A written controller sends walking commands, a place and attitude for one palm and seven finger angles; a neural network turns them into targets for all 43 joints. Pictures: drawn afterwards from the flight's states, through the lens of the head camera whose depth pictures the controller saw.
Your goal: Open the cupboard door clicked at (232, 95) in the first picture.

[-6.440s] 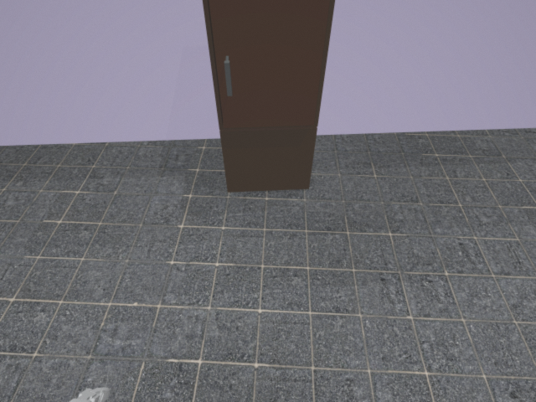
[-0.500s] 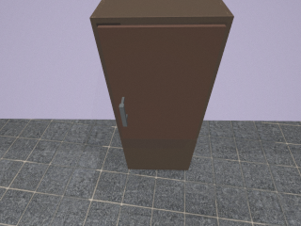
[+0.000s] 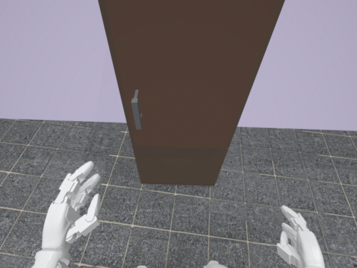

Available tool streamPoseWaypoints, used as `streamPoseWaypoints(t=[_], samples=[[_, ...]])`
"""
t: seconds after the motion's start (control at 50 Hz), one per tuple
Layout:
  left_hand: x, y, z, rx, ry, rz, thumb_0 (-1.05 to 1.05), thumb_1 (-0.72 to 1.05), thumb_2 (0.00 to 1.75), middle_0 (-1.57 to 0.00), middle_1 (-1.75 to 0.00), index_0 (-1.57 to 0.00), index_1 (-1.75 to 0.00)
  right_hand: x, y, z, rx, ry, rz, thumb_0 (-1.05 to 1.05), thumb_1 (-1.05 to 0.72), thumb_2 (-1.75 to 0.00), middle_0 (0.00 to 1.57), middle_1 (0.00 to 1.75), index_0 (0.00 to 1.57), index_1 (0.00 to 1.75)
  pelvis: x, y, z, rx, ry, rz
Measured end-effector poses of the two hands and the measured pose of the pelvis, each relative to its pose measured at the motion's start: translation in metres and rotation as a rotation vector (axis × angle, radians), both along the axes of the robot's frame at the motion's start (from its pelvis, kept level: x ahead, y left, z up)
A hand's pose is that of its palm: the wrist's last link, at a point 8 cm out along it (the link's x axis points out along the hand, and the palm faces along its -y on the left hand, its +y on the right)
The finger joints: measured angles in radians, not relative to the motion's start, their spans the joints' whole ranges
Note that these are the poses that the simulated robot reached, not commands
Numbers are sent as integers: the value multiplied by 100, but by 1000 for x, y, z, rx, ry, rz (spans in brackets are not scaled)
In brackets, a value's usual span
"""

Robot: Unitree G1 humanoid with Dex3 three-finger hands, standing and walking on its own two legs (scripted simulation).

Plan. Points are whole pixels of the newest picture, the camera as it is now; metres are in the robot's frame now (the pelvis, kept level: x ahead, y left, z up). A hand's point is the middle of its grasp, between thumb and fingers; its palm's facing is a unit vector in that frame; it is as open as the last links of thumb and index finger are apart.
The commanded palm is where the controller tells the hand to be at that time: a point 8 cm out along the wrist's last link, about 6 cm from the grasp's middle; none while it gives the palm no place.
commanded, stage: raise the hand with hooked fingers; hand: left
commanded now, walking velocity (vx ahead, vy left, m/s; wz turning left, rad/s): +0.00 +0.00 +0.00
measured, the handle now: (137, 110) +0.59 +0.16 -0.05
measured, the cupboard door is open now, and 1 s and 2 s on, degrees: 0 0 0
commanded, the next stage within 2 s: move the hooked fingers beside the handle in 1.80 s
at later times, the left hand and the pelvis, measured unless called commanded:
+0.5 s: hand (76, 228) +0.21 +0.23 -0.03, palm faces -0.01 -1.00 -0.02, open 10.8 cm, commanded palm +0.18 +0.28 -0.02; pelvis -0.03 +0.01 -0.06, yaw +0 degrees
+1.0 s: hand (55, 220) +0.22 +0.28 -0.02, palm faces +0.02 -1.00 -0.05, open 13.6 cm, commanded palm +0.21 +0.33 -0.02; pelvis -0.03 +0.03 -0.06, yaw +1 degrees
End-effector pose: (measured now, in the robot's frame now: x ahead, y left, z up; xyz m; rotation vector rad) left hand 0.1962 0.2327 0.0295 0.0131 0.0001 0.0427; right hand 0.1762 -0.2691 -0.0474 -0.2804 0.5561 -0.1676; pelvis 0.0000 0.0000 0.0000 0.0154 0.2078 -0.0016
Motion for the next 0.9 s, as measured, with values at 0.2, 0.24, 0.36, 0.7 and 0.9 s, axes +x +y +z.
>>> streamPoseWaypoints(t=[0.2,0.24,0.36,0.7,0.9], samples=[[-60,23,-65,-18,114,62,1,52,73,-23,-55,-24,-54,66,33,-27,-21,-120,155,1,-91,-90,20,30,20,30,-13,-6,-58,-36,82,28],[-59,28,-59,13,80,64,1,47,71,-23,-58,-24,-57,61,46,-42,-1,-74,179,1,-91,-90,20,30,20,30,-16,-7,-62,-52,90,39],[-26,35,-50,33,36,-49,1,33,65,-24,-67,-24,-66,14,70,-88,84,97,160,1,-91,-90,20,30,20,30,-26,-3,-66,-76,116,48],[-7,72,-53,27,72,-29,0,-6,48,-27,-92,-27,-92,-61,30,-79,-21,221,-20,1,-90,-90,20,30,20,30,-29,21,-56,-66,131,25],[0,90,-49,31,40,-27,-1,-30,38,-29,-107,-29,-107,-26,49,-62,-33,132,54,1,-91,-90,20,30,20,30,-29,27,-55,-79,128,33]])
